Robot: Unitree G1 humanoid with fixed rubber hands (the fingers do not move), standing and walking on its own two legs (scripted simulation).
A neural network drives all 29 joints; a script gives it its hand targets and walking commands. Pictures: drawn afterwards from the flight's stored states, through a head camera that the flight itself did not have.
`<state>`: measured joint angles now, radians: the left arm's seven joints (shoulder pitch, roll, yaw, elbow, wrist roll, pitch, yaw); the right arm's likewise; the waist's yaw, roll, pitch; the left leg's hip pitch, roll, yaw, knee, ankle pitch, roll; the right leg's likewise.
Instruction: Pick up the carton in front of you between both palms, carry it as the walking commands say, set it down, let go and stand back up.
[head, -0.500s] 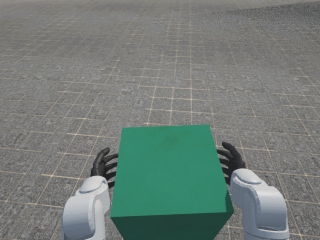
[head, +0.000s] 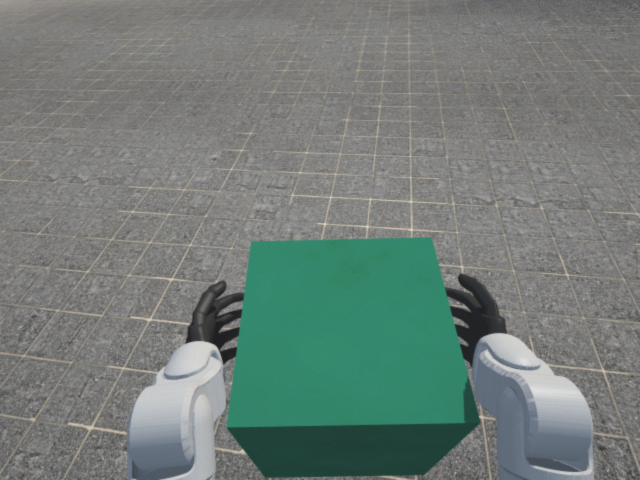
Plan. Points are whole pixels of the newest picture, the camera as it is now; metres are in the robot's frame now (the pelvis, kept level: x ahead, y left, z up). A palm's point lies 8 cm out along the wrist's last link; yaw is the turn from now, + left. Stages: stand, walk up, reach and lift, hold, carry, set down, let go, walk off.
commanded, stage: carry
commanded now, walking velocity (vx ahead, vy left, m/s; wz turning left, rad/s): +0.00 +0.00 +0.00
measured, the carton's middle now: (342, 365) +0.27 +0.00 +0.03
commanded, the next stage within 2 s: none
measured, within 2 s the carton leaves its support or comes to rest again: neither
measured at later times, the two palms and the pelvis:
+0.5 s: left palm (218, 249) +0.40 +0.16 +0.11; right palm (444, 238) +0.39 -0.14 +0.11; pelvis +0.15 +0.01 +0.01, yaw -1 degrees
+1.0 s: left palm (210, 254) +0.39 +0.17 +0.11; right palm (439, 244) +0.38 -0.13 +0.11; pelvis +0.14 +0.02 +0.01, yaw -1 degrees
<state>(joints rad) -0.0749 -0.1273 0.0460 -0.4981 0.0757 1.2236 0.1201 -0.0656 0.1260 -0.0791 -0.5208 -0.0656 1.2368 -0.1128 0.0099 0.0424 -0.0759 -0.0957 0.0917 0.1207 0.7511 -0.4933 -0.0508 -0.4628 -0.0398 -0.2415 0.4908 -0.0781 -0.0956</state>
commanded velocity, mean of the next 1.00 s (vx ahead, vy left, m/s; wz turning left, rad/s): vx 0.00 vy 0.00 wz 0.00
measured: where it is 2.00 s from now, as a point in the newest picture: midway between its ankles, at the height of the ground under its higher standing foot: outside the picture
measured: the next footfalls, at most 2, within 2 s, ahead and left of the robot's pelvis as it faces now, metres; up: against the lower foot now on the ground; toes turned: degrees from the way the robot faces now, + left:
left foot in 0.24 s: +0.15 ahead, +0.13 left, +0.00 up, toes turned -9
